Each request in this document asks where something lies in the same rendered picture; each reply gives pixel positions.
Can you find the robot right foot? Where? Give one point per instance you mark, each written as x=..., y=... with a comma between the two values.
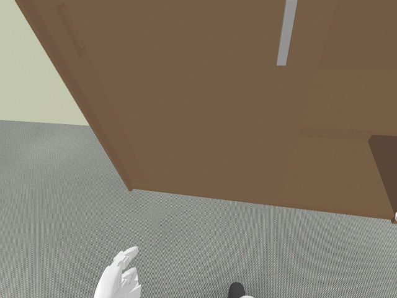
x=236, y=290

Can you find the wardrobe door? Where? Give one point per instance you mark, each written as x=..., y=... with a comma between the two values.
x=90, y=84
x=197, y=90

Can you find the left robot hand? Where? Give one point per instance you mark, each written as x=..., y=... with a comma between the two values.
x=114, y=284

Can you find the handle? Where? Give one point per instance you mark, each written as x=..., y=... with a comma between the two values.
x=286, y=31
x=65, y=29

